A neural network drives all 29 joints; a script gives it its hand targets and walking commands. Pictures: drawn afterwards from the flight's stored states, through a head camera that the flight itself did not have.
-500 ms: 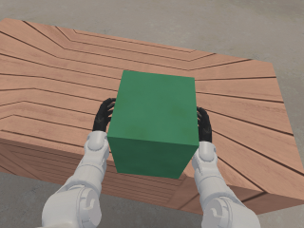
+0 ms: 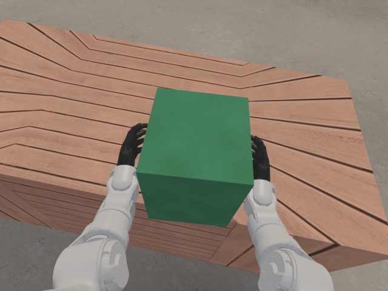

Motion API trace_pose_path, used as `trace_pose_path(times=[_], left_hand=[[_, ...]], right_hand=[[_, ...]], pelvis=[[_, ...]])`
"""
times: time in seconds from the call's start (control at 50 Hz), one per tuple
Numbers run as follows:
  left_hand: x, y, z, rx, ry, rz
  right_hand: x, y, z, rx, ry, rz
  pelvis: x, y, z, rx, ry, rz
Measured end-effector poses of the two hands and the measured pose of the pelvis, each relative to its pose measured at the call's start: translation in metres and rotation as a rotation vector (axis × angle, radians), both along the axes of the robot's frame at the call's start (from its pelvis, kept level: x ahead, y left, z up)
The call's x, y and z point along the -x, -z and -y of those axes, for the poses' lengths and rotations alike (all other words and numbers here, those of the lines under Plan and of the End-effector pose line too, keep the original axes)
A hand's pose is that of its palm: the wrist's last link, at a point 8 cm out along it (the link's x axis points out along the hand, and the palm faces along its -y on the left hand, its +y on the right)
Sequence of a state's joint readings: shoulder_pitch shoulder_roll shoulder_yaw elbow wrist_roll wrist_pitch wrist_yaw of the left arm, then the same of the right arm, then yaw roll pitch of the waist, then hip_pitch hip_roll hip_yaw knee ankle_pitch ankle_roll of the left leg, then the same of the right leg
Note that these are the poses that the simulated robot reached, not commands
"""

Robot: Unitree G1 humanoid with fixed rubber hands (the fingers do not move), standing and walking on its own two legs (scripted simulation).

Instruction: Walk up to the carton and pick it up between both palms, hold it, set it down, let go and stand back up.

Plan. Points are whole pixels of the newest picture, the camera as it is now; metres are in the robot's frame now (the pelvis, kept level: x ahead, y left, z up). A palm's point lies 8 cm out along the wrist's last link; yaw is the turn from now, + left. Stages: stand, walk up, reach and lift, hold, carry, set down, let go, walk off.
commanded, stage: reach and lift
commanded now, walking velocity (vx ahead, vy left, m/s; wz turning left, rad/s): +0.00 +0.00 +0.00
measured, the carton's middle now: (194, 162) +0.40 -0.01 -0.02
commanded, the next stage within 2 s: none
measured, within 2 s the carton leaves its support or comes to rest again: leaves its support in 0.66 s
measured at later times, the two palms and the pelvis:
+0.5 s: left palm (134, 166) +0.37 +0.12 +0.01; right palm (268, 181) +0.34 -0.16 +0.01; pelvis -0.02 +0.00 +0.00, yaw -1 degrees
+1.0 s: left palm (128, 142) +0.39 +0.13 +0.08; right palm (273, 154) +0.37 -0.16 +0.08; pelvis -0.01 +0.00 -0.01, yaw +1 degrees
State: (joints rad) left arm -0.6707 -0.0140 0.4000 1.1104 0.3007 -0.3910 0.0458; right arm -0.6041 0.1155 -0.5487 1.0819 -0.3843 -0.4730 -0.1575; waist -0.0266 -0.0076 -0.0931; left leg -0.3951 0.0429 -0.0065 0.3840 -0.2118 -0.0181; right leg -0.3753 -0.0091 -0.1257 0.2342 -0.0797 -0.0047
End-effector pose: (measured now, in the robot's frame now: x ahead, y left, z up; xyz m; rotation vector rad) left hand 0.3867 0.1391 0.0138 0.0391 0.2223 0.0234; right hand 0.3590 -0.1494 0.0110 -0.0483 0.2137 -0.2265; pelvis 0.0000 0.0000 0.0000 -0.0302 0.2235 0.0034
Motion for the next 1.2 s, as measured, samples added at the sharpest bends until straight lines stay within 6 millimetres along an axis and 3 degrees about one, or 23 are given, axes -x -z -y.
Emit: trace_pose_path(times=[0.44, 0.72, 0.94, 1.2], left_hand=[[0.019, -0.001, 0.009, 0.022, -0.003, 0.039], [0.009, -0.01, 0.022, 0.02, 0.001, 0.012], [0.0, -0.05, 0.01, -0.001, -0.024, 0.079], [0.002, -0.112, 0.003, 0.016, -0.019, 0.072]], right_hand=[[0.019, -0.004, 0.009, 0.024, -0.008, 0.049], [0.012, -0.008, 0.022, -0.005, 0.0, 0.028], [-0.007, -0.05, 0.011, -0.069, -0.023, 0.093], [-0.002, -0.114, 0.004, -0.07, -0.005, 0.083]], pelvis=[[0.02, 0.003, 0.002, -0.004, 0.008, -0.051], [0.026, 0.009, 0.004, -0.015, 0.028, -0.103], [0.012, 0.007, 0.001, -0.003, -0.003, -0.032], [0.013, 0.0, -0.005, 0.002, -0.022, 0.142]])
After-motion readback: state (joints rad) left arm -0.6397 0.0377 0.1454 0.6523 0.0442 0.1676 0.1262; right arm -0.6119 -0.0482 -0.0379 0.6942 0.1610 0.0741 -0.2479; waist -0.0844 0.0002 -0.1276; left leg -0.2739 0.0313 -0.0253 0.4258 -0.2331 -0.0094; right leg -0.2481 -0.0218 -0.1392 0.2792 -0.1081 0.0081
